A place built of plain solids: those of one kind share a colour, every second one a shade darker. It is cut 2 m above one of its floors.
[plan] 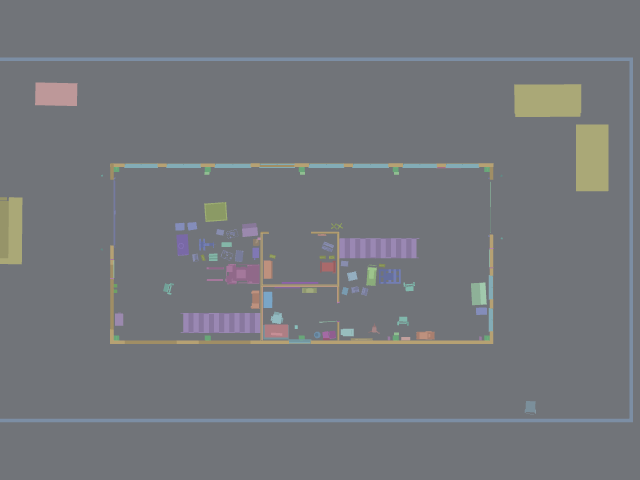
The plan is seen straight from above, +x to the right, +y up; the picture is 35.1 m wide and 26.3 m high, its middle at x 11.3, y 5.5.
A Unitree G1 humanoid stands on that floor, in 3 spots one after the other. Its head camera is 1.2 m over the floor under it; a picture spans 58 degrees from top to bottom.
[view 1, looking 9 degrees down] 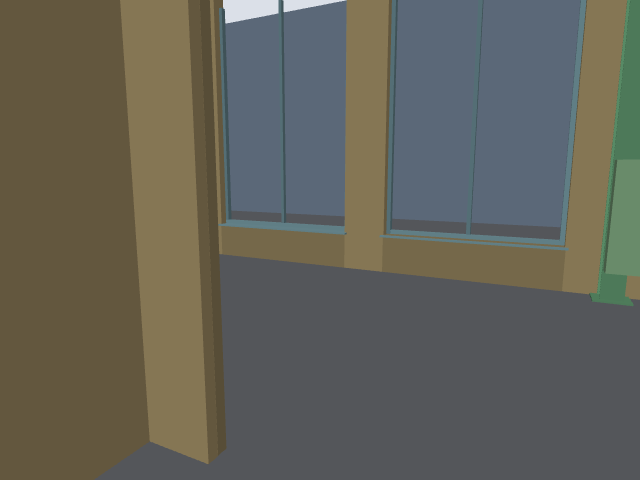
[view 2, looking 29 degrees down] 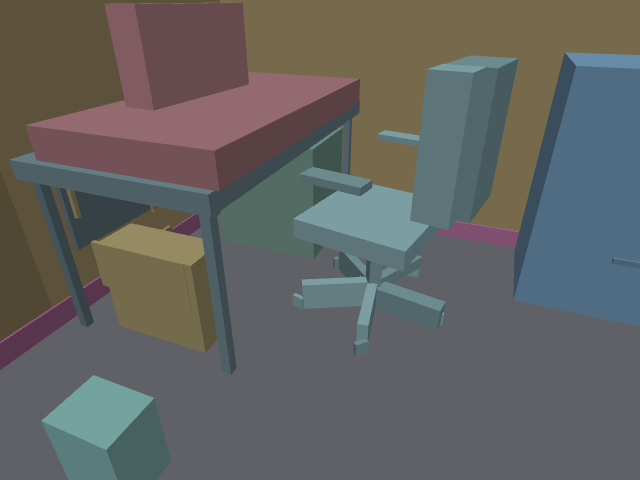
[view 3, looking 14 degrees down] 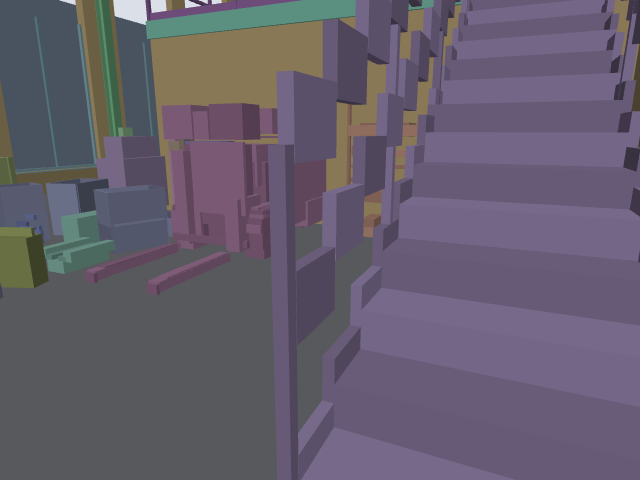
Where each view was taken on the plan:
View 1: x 9.65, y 4.60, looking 117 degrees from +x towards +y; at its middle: wall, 5.57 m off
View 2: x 10.50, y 1.55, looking -158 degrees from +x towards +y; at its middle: task_chair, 1.65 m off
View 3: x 2.84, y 0.95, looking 24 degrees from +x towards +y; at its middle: ground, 4.96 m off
